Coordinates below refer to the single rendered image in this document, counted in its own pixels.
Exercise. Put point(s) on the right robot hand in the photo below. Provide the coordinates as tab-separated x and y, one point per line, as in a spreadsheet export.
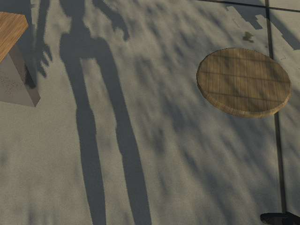
286	218

